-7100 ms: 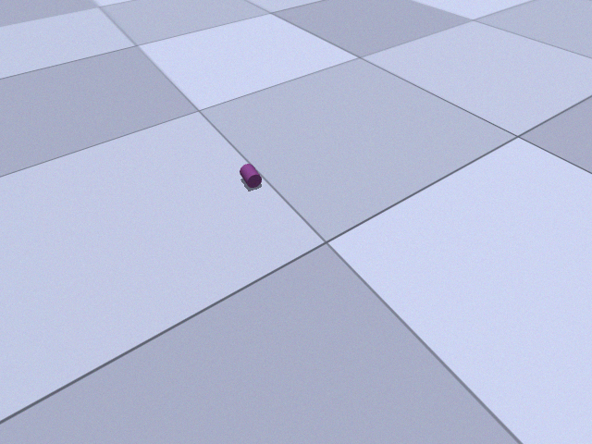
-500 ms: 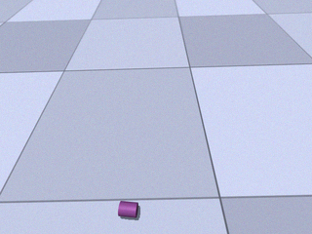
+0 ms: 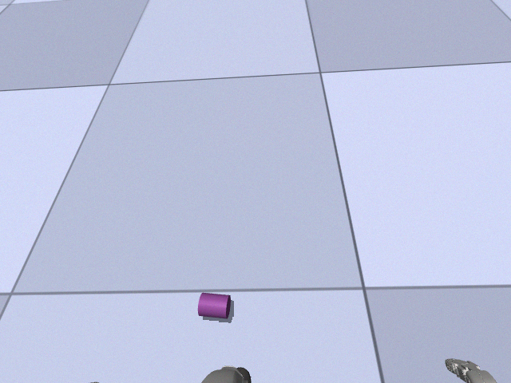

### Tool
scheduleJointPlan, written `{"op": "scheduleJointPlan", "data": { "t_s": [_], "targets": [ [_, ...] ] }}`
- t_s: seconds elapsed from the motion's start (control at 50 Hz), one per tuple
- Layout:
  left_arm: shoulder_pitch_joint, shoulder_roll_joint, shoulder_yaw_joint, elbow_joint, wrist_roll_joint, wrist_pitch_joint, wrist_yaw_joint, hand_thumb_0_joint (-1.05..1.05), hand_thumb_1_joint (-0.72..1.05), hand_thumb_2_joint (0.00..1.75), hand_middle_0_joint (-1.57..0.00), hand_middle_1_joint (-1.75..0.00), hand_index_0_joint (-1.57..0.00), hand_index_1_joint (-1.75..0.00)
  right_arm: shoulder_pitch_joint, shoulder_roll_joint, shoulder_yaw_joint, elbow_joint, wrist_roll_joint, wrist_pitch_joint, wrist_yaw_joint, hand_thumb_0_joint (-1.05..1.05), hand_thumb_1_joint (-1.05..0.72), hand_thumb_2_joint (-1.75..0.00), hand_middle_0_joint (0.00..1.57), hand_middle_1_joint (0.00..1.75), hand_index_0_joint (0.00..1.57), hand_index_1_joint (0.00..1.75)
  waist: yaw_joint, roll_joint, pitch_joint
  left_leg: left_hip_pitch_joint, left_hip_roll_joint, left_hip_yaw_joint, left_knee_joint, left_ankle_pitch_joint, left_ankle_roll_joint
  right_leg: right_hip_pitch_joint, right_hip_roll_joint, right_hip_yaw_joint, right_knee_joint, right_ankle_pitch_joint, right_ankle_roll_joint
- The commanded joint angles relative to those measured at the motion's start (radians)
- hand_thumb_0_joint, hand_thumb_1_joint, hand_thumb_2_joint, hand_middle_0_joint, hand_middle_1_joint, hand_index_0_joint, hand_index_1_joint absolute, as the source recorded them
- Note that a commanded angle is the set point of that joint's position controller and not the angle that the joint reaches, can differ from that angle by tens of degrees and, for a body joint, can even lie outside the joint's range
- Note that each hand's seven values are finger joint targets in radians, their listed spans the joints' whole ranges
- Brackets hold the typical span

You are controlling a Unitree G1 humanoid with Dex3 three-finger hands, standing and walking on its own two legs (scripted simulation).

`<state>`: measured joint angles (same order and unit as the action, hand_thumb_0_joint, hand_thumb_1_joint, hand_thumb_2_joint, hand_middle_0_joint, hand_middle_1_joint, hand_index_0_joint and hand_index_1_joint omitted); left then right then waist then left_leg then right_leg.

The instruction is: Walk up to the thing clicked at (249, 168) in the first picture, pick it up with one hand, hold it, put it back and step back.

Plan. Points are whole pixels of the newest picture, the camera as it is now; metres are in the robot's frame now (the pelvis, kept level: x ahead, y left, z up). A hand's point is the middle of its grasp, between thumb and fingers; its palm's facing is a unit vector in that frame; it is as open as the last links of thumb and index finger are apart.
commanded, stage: walk up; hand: left
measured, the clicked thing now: (214, 305) +0.44 +0.24 -0.72
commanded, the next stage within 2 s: none
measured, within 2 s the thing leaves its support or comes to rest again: neither
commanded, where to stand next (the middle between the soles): +0.07 +0.01 m, yaw +1 degrees
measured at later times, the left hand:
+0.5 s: hand out of the picture +0.00 +0.30 -0.15, palm faces +0.12 -0.92 -0.36, open 7.4 cm
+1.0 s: hand out of the picture +0.10 +0.31 -0.12, palm faces -0.03 -0.88 -0.48, open 7.4 cm
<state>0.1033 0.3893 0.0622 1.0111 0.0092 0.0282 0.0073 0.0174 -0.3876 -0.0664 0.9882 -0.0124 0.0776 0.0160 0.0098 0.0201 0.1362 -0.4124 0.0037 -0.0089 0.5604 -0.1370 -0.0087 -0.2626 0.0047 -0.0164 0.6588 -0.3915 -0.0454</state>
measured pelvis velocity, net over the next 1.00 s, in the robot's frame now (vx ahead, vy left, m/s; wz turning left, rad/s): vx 0.01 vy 0.03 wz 0.01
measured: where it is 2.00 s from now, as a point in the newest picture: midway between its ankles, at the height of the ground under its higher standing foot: outside the picture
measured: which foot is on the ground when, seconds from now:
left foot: down 0.00-0.00, up 0.02-0.42, down 0.44-0.84, up 0.86-1.00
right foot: down 0.00-0.46, up 0.48-0.78, down 0.80-1.00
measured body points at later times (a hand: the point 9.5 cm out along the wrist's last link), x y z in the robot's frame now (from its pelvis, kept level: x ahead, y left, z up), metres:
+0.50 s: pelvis +0.02 +0.03 +0.01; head +0.03 +0.04 +0.46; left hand -0.01 +0.35 -0.12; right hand +0.16 -0.27 -0.09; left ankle +0.04 +0.13 -0.72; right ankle -0.02 -0.10 -0.71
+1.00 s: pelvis +0.01 +0.03 +0.01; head +0.07 +0.00 +0.45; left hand +0.10 +0.35 -0.09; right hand +0.14 -0.28 -0.13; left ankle -0.03 +0.16 -0.67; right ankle +0.06 -0.10 -0.72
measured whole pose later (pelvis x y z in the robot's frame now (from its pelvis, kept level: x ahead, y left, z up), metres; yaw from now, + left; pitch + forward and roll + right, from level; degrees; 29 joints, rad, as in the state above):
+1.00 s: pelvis +0.01 +0.03 +0.01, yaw +1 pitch -1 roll +1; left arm 0.14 0.39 0.03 0.91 0.03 -0.02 0.03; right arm 0.07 -0.40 -0.06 0.92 0.02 0.06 0.01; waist 0.02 0.05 0.17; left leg -0.38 -0.03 -0.05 1.00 -0.52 0.00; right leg -0.34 -0.04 0.03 0.62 -0.26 0.00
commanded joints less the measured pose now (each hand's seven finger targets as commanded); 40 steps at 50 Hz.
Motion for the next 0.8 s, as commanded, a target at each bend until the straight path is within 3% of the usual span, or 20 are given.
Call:
{"op": "scheduleJointPlan", "data": {
  "t_s": [0.0, 0.02, 0.04, 0.1, 0.14, 0.18, 0.24, 0.32, 0.38, 0.4, 0.42, 0.44, 0.46, 0.48, 0.52, 0.56, 0.68, 0.74, 0.76, 0.78],
  "targets": [
    [0.051, 0.306, 0.077, -0.073, 0.039, -0.027, 0.018, 0.00, 0.90, 0.90, -0.20, -0.30, -0.20, -0.30, -0.052, -0.135, -0.026, -0.113, -0.001, -0.021, -0.026, 0.00, -0.90, -0.90, 0.20, 0.30, 0.20, 0.30, 0.034, -0.219, -0.101, -0.111, -0.114, -0.135, 0.356, -0.408, 0.005, -0.010, -0.372, 0.457, -0.394, 0.261, -0.145],
    [0.002, 0.315, 0.079, -0.102, 0.042, -0.034, 0.022, 0.00, 0.90, 0.90, -0.20, -0.30, -0.20, -0.30, 0.019, -0.155, -0.034, -0.103, -0.009, -0.019, -0.026, 0.00, -0.90, -0.90, 0.20, 0.30, 0.20, 0.30, 0.010, -0.186, -0.112, -0.078, -0.077, -0.168, 0.453, -0.435, 0.007, -0.073, -0.423, 0.479, -0.391, 0.240, -0.211],
    [-0.036, 0.310, 0.080, -0.122, 0.044, -0.040, 0.025, 0.00, 0.90, 0.90, -0.20, -0.30, -0.20, -0.30, 0.057, -0.178, -0.040, -0.092, -0.004, -0.020, -0.023, 0.00, -0.90, -0.90, 0.20, 0.30, 0.20, 0.30, -0.011, -0.198, -0.113, -0.042, -0.066, -0.173, 0.525, -0.412, 0.012, -0.110, -0.416, 0.458, -0.375, 0.279, -0.224],
    [-0.038, 0.200, 0.061, -0.127, 0.035, -0.064, 0.027, 0.00, 0.90, 0.90, -0.20, -0.30, -0.20, -0.30, 0.110, -0.175, -0.039, -0.063, 0.004, -0.031, -0.007, 0.00, -0.90, -0.90, 0.20, 0.30, 0.20, 0.30, -0.027, -0.111, -0.158, -0.073, -0.078, -0.167, 0.493, -0.252, -0.001, 0.109, -0.223, 0.214, -0.324, 0.319, -0.086],
    [0.065, 0.193, 0.061, -0.118, 0.041, -0.077, 0.025, 0.00, 0.90, 0.90, -0.20, -0.30, -0.20, -0.30, 0.102, -0.179, -0.026, -0.077, -0.007, -0.040, -0.002, 0.00, -0.90, -0.90, 0.20, 0.30, 0.20, 0.30, 0.021, -0.134, -0.223, -0.154, -0.054, -0.140, 0.412, -0.256, -0.004, 0.339, -0.226, 0.232, -0.319, 0.216, -0.084],
    [0.171, 0.222, 0.081, -0.120, 0.035, -0.082, 0.013, 0.00, 0.90, 0.90, -0.20, -0.30, -0.20, -0.30, 0.043, -0.205, -0.027, -0.112, -0.015, -0.058, 0.009, 0.00, -0.90, -0.90, 0.20, 0.30, 0.20, 0.30, 0.090, -0.174, -0.181, -0.263, -0.035, -0.106, 0.318, -0.283, -0.003, 0.490, -0.257, 0.296, -0.361, 0.020, -0.125],
    [0.256, 0.264, 0.104, -0.128, 0.030, -0.084, -0.004, 0.00, 0.90, 0.90, -0.20, -0.30, -0.20, -0.30, -0.012, -0.208, -0.032, -0.148, -0.024, -0.086, 0.019, 0.00, -0.90, -0.90, 0.20, 0.30, 0.20, 0.30, 0.123, -0.194, -0.078, -0.278, -0.001, -0.084, 0.191, -0.330, 0.001, 0.483, -0.303, 0.318, -0.406, -0.011, -0.163],
    [0.236, 0.251, 0.095, -0.167, 0.024, -0.080, -0.022, 0.00, 0.90, 0.90, -0.20, -0.30, -0.20, -0.30, 0.058, -0.166, -0.032, -0.143, -0.024, -0.116, 0.026, 0.00, -0.90, -0.90, 0.20, 0.30, 0.20, 0.30, 0.071, -0.191, -0.037, -0.028, -0.007, 0.025, 0.041, -0.288, 0.020, 0.268, -0.238, 0.154, -0.357, 0.256, -0.136],
    [0.134, 0.226, 0.068, -0.201, 0.015, -0.064, -0.022, 0.00, 0.90, 0.90, -0.20, -0.30, -0.20, -0.30, 0.197, -0.140, -0.044, -0.095, -0.013, -0.121, 0.012, 0.00, -0.90, -0.90, 0.20, 0.30, 0.20, 0.30, -0.025, -0.114, -0.087, 0.294, -0.037, 0.093, -0.096, -0.026, 0.025, 0.016, -0.192, 0.034, -0.211, 0.320, -0.093],
    [0.119, 0.178, 0.048, -0.210, 0.012, -0.059, -0.019, 0.00, 0.90, 0.90, -0.20, -0.30, -0.20, -0.30, 0.238, -0.150, -0.050, -0.079, -0.014, -0.120, 0.000, 0.00, -0.90, -0.90, 0.20, 0.30, 0.20, 0.30, -0.053, -0.059, -0.125, 0.408, -0.030, 0.069, -0.129, 0.017, 0.035, -0.066, -0.160, 0.000, -0.131, 0.321, -0.063],
    [0.130, 0.122, 0.026, -0.216, 0.006, -0.058, -0.017, 0.00, 0.90, 0.90, -0.20, -0.30, -0.20, -0.30, 0.268, -0.195, -0.059, -0.082, -0.021, -0.121, -0.013, 0.00, -0.90, -0.90, 0.20, 0.30, 0.20, 0.30, -0.076, 0.070, -0.175, 0.486, 0.092, -0.089, -0.207, -0.014, 0.062, -0.140, -0.107, -0.038, -0.002, 0.235, -0.021],
    [0.134, 0.075, 0.006, -0.217, -0.009, -0.049, -0.016, 0.00, 0.90, 0.90, -0.20, -0.30, -0.20, -0.30, 0.228, -0.231, -0.051, -0.110, -0.030, -0.129, -0.022, 0.00, -0.90, -0.90, 0.20, 0.30, 0.20, 0.30, -0.054, 0.216, -0.166, 0.421, 0.294, -0.407, -0.313, -0.101, 0.123, -0.208, 0.007, -0.007, 0.112, -0.118, 0.025],
    [0.174, 0.160, 0.025, -0.180, -0.007, -0.033, -0.004, 0.00, 0.90, 0.90, -0.20, -0.30, -0.20, -0.30, 0.164, -0.272, -0.057, -0.136, -0.020, -0.126, -0.026, 0.00, -0.90, -0.90, 0.20, 0.30, 0.20, 0.30, -0.039, 0.142, -0.149, 0.248, 0.358, -0.450, -0.328, -0.328, 0.215, -0.100, -0.038, 0.086, 0.181, -0.207, 0.019],
    [0.173, 0.200, 0.032, -0.160, -0.010, -0.034, -0.004, 0.00, 0.90, 0.90, -0.20, -0.30, -0.20, -0.30, 0.120, -0.268, -0.055, -0.137, -0.014, -0.120, -0.024, 0.00, -0.90, -0.90, 0.20, 0.30, 0.20, 0.30, -0.031, 0.152, -0.093, 0.195, 0.354, -0.443, -0.337, -0.333, 0.253, -0.083, -0.052, 0.087, 0.220, -0.206, 0.017],
    [0.209, 0.176, 0.020, -0.115, -0.010, -0.036, -0.004, 0.00, 0.90, 0.90, -0.20, -0.30, -0.20, -0.30, 0.048, -0.208, -0.025, -0.157, -0.016, -0.123, -0.026, 0.00, -0.90, -0.90, 0.20, 0.30, 0.20, 0.30, -0.001, 0.132, -0.064, 0.198, 0.286, -0.287, -0.304, -0.173, 0.213, -0.103, -0.050, 0.141, 0.198, -0.176, 0.022],
    [0.210, 0.177, 0.016, -0.089, -0.016, -0.037, -0.005, 0.00, 0.90, 0.90, -0.20, -0.30, -0.20, -0.30, 0.069, -0.198, -0.015, -0.149, -0.007, -0.132, -0.028, 0.00, -0.90, -0.90, 0.20, 0.30, 0.20, 0.30, -0.007, 0.135, -0.081, 0.242, 0.254, -0.194, -0.255, 0.065, 0.178, -0.103, -0.036, 0.125, 0.157, -0.126, 0.027],
    [0.190, 0.191, 0.017, -0.074, -0.016, -0.052, 0.020, 0.00, 0.90, 0.90, -0.20, -0.30, -0.20, -0.30, 0.042, -0.223, -0.029, -0.151, 0.003, -0.082, -0.030, 0.00, -0.90, -0.90, 0.20, 0.30, 0.20, 0.30, -0.012, 0.186, -0.119, 0.252, 0.232, -0.072, -0.075, 0.516, 0.186, -0.041, -0.025, -0.007, 0.076, 0.028, 0.055],
    [0.195, 0.191, 0.023, -0.076, -0.010, -0.057, 0.025, 0.00, 0.90, 0.90, -0.20, -0.30, -0.20, -0.30, 0.024, -0.233, -0.039, -0.159, 0.015, -0.054, -0.026, 0.00, -0.90, -0.90, 0.20, 0.30, 0.20, 0.30, 0.006, 0.132, -0.160, 0.218, 0.207, -0.064, 0.002, 0.384, 0.153, 0.028, -0.025, -0.019, -0.065, 0.199, 0.035],
    [0.198, 0.203, 0.026, -0.079, -0.006, -0.062, 0.028, 0.00, 0.90, 0.90, -0.20, -0.30, -0.20, -0.30, 0.010, -0.221, -0.037, -0.159, 0.024, -0.047, -0.025, 0.00, -0.90, -0.90, 0.20, 0.30, 0.20, 0.30, 0.017, 0.080, -0.178, 0.211, 0.187, -0.050, 0.042, 0.299, 0.125, 0.050, -0.045, 0.009, -0.117, 0.363, 0.026],
    [0.183, 0.245, 0.036, -0.088, 0.002, -0.065, 0.030, 0.00, 0.90, 0.90, -0.20, -0.30, -0.20, -0.30, 0.005, -0.200, -0.034, -0.169, 0.033, -0.041, -0.024, 0.00, -0.90, -0.90, 0.20, 0.30, 0.20, 0.30, 0.015, -0.020, -0.187, 0.157, 0.144, -0.020, 0.109, 0.192, 0.090, 0.079, -0.109, 0.096, -0.128, 0.542, -0.001]
  ]
}}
